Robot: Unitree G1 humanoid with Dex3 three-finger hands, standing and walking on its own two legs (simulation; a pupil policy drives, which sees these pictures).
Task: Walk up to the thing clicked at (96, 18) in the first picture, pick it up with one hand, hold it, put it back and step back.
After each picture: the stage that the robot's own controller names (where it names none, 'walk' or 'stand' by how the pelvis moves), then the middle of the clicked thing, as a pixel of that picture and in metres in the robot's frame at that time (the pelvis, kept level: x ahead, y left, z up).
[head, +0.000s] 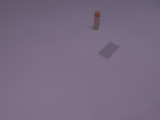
stand; (96, 21) +1.82 -0.22 -0.65
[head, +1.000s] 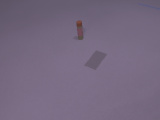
walk; (79, 30) +1.68 +0.12 -0.63
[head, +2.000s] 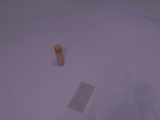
walk; (59, 55) +1.12 +0.28 -0.64
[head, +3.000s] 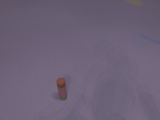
walk; (62, 89) +0.74 +0.20 -0.64
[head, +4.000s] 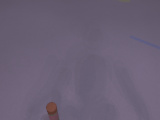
walk; (53, 114) +0.49 +0.18 -0.63
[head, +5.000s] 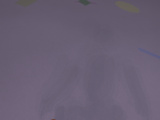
stand; out of the picture +0.41 +0.19 -0.65
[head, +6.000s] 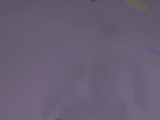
stand; out of the picture +0.39 +0.17 -0.65
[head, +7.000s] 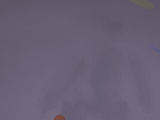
stand; out of the picture +0.40 +0.15 -0.65
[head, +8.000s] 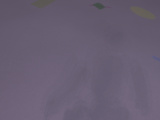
stand; out of the picture +0.39 +0.14 -0.66
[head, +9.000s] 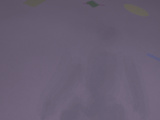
stand; out of the picture +0.37 +0.15 -0.66
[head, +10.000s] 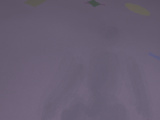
stand; out of the picture +0.37 +0.15 -0.66
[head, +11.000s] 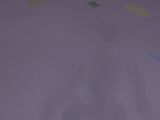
stand; out of the picture +0.38 +0.15 -0.66
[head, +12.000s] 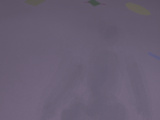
stand; out of the picture +0.37 +0.15 -0.66
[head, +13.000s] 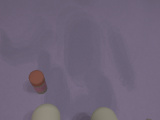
go down; (39, 83) +0.42 +0.19 -0.42
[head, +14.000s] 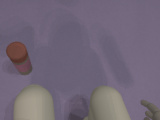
go down; (21, 61) +0.45 +0.24 -0.27
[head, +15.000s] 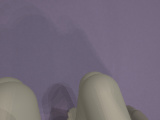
close in; out of the picture +0.42 +0.28 -0.18
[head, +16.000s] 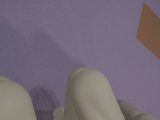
close; out of the picture +0.41 +0.30 -0.15
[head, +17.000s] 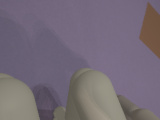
lift; out of the picture +0.37 +0.29 -0.15
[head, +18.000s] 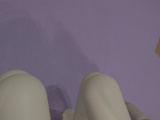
lift; out of the picture +0.30 +0.26 -0.14
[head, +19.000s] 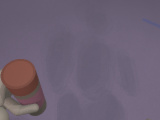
lift; (29, 93) +0.30 +0.16 +0.05
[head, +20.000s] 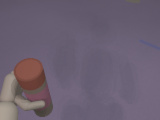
hold; (37, 92) +0.31 +0.15 +0.04
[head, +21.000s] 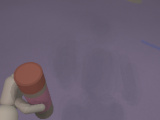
hold; (37, 95) +0.30 +0.15 +0.04
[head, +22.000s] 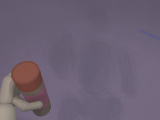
crouch; (35, 93) +0.32 +0.16 +0.01
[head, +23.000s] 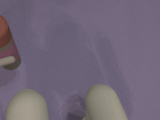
lower; (3, 48) +0.44 +0.22 -0.05
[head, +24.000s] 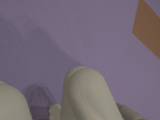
lower; out of the picture +0.41 +0.31 -0.16
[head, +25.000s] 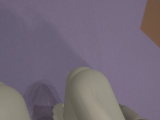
lower; out of the picture +0.40 +0.31 -0.16
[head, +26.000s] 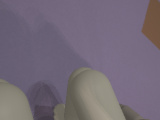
lower; out of the picture +0.39 +0.30 -0.16
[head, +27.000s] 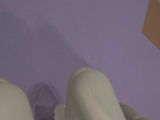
lower; out of the picture +0.39 +0.30 -0.16
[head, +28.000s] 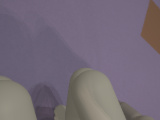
open; out of the picture +0.38 +0.29 -0.16
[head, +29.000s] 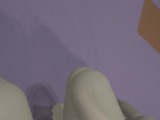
rise; out of the picture +0.37 +0.29 -0.16
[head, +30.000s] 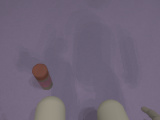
walk; (43, 78) +0.43 +0.21 -0.38
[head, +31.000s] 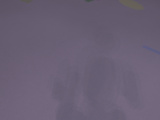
stand; out of the picture +0.38 +0.17 -0.59
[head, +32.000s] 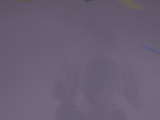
stand; out of the picture +0.38 +0.17 -0.60
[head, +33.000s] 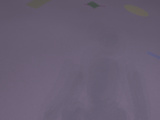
stand; out of the picture +0.39 +0.15 -0.65
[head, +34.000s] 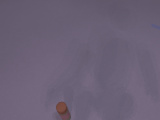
walk; (64, 112) +0.43 +0.19 -0.63
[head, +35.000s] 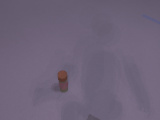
walk; (63, 82) +0.64 +0.12 -0.63
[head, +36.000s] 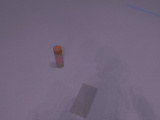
walk; (58, 57) +0.96 +0.23 -0.63
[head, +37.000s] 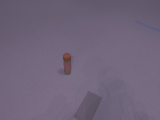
stand; (67, 64) +1.01 +0.13 -0.65
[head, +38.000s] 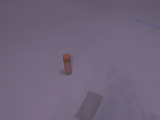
stand; (67, 65) +1.02 +0.15 -0.66
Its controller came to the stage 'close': yes
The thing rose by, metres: 0.67
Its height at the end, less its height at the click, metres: +0.00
